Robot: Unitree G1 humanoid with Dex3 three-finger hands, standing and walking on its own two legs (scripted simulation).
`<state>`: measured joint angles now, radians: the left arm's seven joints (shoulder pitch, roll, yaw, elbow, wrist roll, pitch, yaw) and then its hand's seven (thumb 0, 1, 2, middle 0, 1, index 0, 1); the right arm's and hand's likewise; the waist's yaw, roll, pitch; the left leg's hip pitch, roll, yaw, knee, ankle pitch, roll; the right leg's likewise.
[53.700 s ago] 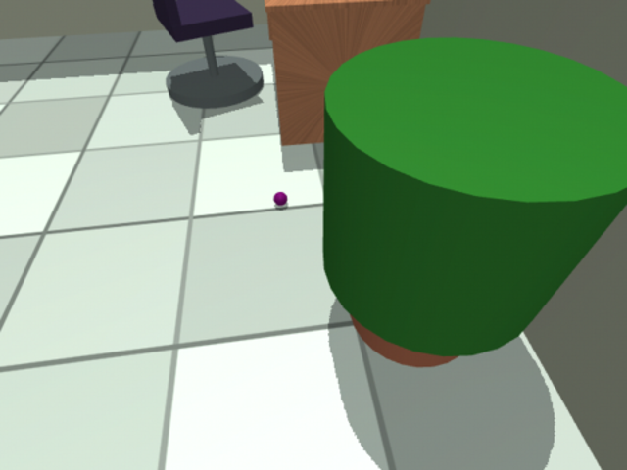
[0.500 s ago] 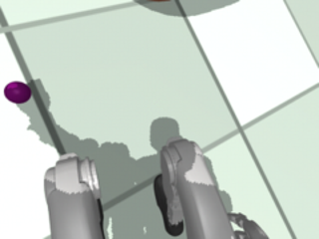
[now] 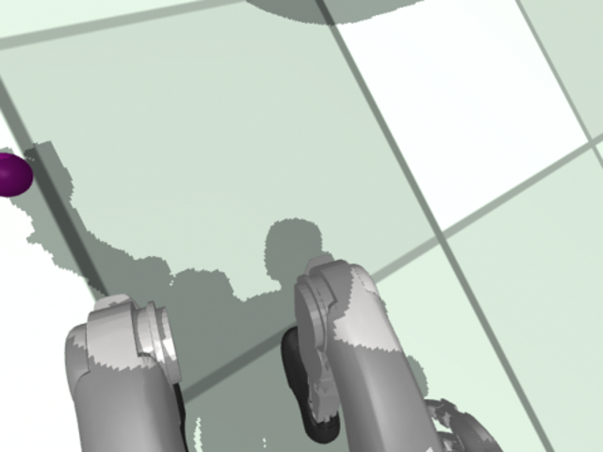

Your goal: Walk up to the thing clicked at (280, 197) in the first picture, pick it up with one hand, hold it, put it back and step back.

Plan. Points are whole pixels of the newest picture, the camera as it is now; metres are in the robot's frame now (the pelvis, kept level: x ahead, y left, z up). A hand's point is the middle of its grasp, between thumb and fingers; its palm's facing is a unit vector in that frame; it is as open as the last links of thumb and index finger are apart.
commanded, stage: rise first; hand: left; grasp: from above
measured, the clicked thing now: (5, 175) +0.51 +0.35 -0.29
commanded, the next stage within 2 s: none
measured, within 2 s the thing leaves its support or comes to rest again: neither
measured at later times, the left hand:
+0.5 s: hand out of the picture +0.46 +0.38 -0.18, palm faces -0.44 -0.12 -0.89, open 14.2 cm
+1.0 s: hand out of the picture +0.46 +0.39 -0.18, palm faces -0.44 -0.11 -0.89, open 14.2 cm
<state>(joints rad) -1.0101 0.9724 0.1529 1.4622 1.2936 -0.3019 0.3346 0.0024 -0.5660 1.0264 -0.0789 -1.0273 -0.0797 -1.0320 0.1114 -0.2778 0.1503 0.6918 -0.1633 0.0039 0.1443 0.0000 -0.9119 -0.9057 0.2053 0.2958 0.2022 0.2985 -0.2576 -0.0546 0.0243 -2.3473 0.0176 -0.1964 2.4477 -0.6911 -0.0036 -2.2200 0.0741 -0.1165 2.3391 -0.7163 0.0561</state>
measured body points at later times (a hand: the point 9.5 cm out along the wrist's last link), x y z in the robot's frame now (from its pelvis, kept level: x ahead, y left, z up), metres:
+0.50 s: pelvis +0.00 +0.00 +0.00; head +0.26 +0.11 +0.35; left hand +0.48 +0.38 -0.13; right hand +0.06 -0.27 -0.08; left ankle +0.07 +0.13 -0.29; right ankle +0.10 -0.12 -0.29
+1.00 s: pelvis +0.00 +0.00 +0.00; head +0.25 +0.12 +0.35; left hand +0.48 +0.39 -0.13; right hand +0.06 -0.26 -0.08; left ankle +0.07 +0.13 -0.29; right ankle +0.10 -0.12 -0.29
